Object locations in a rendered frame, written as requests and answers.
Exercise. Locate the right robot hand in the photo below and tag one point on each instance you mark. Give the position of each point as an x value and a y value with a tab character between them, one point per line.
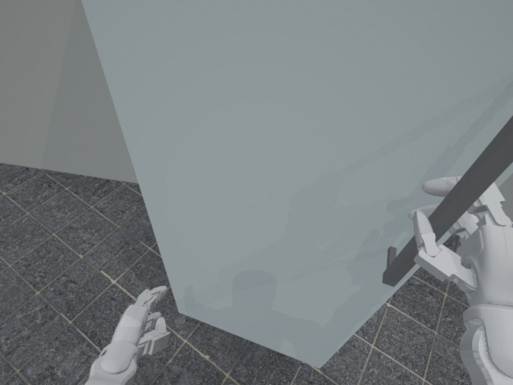
488	248

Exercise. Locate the left robot hand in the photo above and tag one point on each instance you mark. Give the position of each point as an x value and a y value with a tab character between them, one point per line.
135	324

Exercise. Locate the fridge door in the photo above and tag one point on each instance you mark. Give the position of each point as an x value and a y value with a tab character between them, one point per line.
280	145

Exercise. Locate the left robot forearm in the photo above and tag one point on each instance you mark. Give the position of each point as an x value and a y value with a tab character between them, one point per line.
116	365

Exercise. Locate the right robot forearm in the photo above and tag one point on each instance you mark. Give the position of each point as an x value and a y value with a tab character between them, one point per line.
486	347

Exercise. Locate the handle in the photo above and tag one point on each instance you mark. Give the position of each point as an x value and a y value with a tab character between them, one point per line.
493	161

